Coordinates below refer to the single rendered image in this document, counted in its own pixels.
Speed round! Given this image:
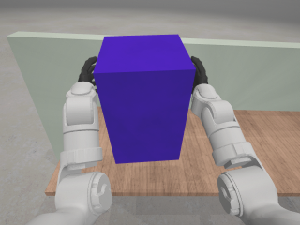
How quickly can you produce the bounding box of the robot left upper arm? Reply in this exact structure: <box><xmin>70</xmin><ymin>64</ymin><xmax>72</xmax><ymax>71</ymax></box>
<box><xmin>24</xmin><ymin>171</ymin><xmax>113</xmax><ymax>225</ymax></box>

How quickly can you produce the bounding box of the robot right upper arm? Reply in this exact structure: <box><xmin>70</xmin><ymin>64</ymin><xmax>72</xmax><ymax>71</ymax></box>
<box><xmin>217</xmin><ymin>165</ymin><xmax>300</xmax><ymax>225</ymax></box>

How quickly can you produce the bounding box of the robot right hand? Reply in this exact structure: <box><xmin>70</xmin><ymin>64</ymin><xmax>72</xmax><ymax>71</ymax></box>
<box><xmin>190</xmin><ymin>56</ymin><xmax>208</xmax><ymax>94</ymax></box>

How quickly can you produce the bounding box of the carton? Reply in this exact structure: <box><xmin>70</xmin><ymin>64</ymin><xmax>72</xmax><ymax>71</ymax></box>
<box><xmin>93</xmin><ymin>34</ymin><xmax>196</xmax><ymax>164</ymax></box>

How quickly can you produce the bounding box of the table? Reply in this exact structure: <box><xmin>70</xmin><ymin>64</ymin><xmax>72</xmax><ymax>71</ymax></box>
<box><xmin>44</xmin><ymin>106</ymin><xmax>300</xmax><ymax>197</ymax></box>

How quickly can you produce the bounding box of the robot right forearm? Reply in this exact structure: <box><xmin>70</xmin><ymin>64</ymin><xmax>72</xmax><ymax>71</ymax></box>
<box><xmin>190</xmin><ymin>83</ymin><xmax>278</xmax><ymax>201</ymax></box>

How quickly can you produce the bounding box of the robot left forearm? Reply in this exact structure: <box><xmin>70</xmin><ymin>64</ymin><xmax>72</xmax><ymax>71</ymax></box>
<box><xmin>54</xmin><ymin>82</ymin><xmax>103</xmax><ymax>208</ymax></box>

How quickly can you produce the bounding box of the robot left hand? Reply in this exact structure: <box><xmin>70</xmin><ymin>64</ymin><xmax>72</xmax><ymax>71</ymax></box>
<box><xmin>78</xmin><ymin>56</ymin><xmax>98</xmax><ymax>93</ymax></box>

